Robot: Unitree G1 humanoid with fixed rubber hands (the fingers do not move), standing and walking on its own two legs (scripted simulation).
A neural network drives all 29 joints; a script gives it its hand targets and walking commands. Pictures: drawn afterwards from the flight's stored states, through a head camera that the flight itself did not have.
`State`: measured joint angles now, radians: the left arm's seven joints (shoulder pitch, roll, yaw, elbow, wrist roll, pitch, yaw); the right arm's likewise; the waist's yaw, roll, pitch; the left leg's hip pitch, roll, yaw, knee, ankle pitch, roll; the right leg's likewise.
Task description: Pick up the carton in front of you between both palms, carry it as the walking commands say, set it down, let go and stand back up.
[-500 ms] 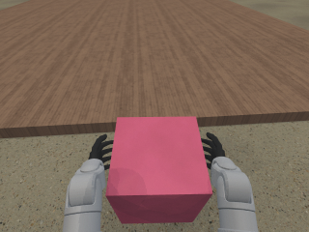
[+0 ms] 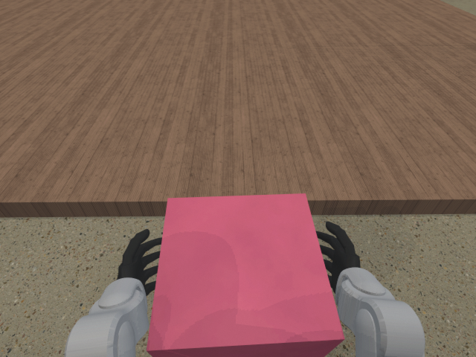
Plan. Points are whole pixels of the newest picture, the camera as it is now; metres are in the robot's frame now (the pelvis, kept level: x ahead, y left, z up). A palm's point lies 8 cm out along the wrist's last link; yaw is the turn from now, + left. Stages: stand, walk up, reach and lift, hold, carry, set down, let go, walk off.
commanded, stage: carry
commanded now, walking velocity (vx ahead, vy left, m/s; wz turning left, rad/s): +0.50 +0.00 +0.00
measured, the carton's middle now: (239, 292) +0.24 +0.01 +0.03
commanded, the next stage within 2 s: none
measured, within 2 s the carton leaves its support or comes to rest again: neither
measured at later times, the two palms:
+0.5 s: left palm (172, 142) +0.56 +0.17 +0.09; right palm (307, 148) +0.53 -0.13 +0.10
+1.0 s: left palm (209, 54) +0.96 +0.12 +0.14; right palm (303, 58) +0.96 -0.18 +0.13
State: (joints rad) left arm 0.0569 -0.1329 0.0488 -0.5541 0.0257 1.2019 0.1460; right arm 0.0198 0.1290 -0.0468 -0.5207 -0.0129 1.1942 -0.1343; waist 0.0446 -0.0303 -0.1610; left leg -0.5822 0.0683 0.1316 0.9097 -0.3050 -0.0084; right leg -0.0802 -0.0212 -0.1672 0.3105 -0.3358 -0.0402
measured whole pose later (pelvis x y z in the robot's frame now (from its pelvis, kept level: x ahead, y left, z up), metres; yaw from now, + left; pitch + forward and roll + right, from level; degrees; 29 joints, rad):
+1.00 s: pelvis +0.64 -0.03 +0.00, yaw -2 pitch +4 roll +1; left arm -0.45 -0.10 0.21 -0.34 -0.03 1.22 0.18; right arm -0.45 0.11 -0.21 -0.35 -0.01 1.22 -0.17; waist 0.03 0.02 -0.01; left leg -0.63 0.07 0.07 0.86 -0.23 0.04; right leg -0.24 -0.02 -0.21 0.44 -0.27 -0.07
